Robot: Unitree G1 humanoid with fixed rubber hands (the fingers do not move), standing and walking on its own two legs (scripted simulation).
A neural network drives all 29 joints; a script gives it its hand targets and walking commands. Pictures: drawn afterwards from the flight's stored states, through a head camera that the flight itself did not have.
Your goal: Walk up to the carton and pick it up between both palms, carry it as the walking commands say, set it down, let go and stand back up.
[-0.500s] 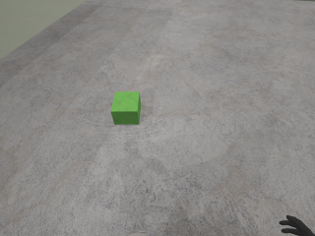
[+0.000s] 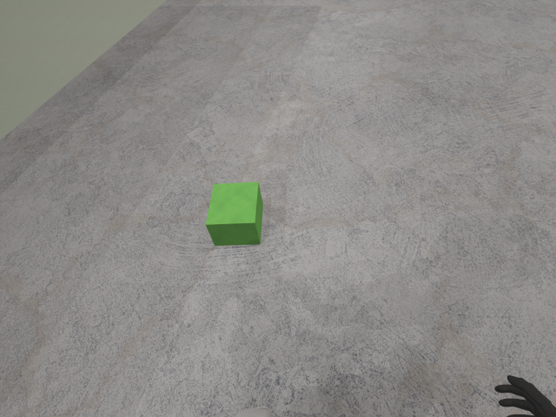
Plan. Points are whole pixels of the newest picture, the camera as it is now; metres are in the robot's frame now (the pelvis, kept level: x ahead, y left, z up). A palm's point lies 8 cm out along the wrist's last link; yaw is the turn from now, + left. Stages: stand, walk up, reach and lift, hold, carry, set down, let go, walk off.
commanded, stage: walk up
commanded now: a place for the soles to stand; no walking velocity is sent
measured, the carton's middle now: (236, 213) +1.01 +0.31 -0.68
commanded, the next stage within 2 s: none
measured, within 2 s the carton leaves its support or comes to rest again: neither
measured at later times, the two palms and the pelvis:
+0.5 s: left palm (17, 416) +0.15 +0.45 -0.09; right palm (467, 351) +0.23 -0.24 -0.07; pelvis +0.12 +0.09 +0.00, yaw -1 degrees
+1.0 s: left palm (35, 322) +0.28 +0.47 -0.06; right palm (431, 273) +0.37 -0.23 -0.09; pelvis +0.25 +0.11 -0.01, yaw -2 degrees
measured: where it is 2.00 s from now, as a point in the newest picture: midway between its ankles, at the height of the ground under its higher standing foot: (251, 355)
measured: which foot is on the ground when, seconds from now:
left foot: up 0.00-0.18, down 0.20-0.74, up 0.76-1.00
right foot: down 0.00-0.20, up 0.22-0.70, down 0.72-1.00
